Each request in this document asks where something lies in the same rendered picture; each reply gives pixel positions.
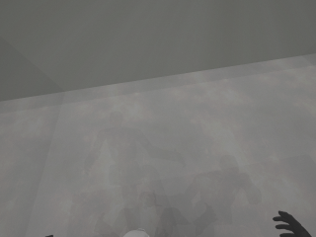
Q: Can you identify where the robot right hand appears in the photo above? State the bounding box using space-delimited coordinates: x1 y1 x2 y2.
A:
273 210 312 237

